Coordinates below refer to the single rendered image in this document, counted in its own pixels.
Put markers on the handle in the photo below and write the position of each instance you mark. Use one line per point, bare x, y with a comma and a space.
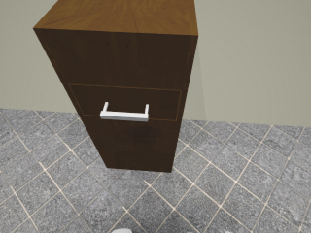
124, 115

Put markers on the drawer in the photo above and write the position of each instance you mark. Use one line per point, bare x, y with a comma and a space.
163, 103

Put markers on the cabinet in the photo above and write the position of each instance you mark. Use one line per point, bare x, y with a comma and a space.
127, 43

